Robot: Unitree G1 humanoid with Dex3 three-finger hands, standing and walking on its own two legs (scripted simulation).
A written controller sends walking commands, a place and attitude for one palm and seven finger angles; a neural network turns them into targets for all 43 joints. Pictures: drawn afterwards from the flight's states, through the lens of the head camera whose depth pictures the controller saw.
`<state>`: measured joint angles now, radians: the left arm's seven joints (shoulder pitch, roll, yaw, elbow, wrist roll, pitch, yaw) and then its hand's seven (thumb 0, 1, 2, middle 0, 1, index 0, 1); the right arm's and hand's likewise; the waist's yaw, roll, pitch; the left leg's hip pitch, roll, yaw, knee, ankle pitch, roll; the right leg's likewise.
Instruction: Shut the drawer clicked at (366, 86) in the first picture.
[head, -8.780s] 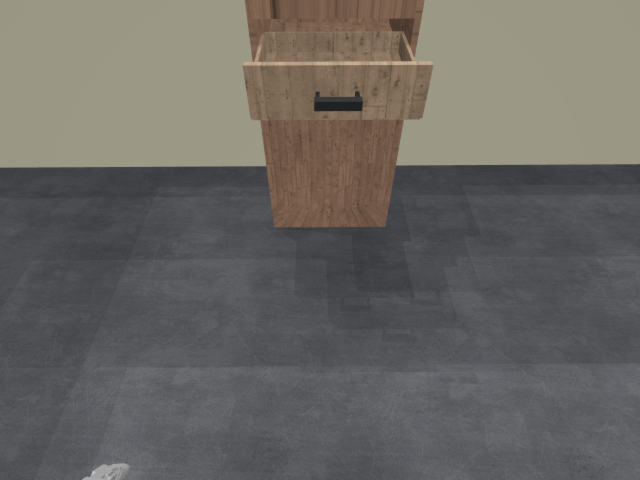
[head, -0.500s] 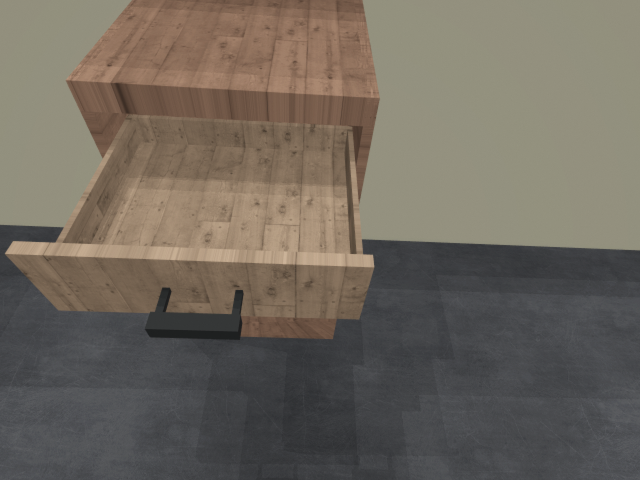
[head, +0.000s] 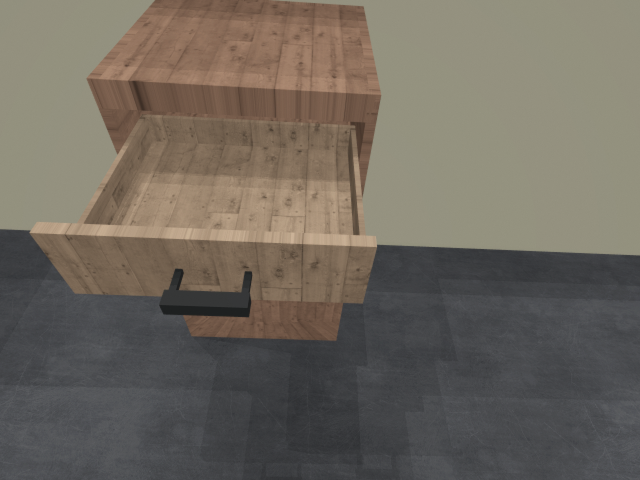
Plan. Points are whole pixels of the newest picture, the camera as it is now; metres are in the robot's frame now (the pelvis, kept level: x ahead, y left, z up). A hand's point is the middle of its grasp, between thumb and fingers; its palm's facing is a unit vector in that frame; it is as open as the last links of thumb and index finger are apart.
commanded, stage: come to a stop and stand still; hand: left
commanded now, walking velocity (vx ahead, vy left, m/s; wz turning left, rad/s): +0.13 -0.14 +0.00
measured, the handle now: (209, 290) +0.35 +0.18 +0.02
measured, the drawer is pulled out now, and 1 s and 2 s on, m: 0.30 0.30 0.30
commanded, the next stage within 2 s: look again from close up in 0.18 s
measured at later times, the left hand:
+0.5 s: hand out of the picture +0.01 +0.15 -0.17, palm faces -0.01 -0.98 -0.21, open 7.3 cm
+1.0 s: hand (189, 468) +0.15 +0.17 -0.06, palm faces +0.24 -0.95 -0.19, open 7.1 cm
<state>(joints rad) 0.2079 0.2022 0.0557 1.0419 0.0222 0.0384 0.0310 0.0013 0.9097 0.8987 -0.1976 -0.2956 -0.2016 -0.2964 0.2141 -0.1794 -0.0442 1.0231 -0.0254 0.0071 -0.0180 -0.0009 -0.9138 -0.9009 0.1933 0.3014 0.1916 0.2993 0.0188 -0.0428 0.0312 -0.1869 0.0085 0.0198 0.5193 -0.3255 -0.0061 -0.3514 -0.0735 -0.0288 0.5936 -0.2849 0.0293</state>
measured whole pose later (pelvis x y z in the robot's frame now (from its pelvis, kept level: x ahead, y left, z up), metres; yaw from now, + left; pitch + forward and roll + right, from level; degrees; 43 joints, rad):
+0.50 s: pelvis +0.01 -0.02 +0.00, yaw -1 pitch -1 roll +0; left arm 0.31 0.11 -0.02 1.13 0.01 -0.03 0.04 0.02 0.93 0.90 -0.20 -0.30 -0.20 -0.30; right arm 0.31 -0.15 0.01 1.08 -0.02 -0.01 -0.03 0.01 -0.92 -0.90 0.20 0.30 0.19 0.30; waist -0.02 0.05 0.03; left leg -0.18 0.04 0.03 0.52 -0.32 -0.02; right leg -0.18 0.03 -0.05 0.51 -0.32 -0.04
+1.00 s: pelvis +0.01 -0.02 +0.00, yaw +1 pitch +1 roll +1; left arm 0.48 0.16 0.02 0.28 -0.13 -0.08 0.11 0.03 0.95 0.90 -0.22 -0.32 -0.23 -0.32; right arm 0.33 -0.22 -0.01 0.90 0.02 -0.22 -0.07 0.01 -0.92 -0.90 0.20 0.30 0.20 0.30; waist -0.01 0.03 -0.01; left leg -0.24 0.02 0.01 0.53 -0.30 -0.02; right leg -0.24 0.00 -0.07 0.55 -0.32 -0.04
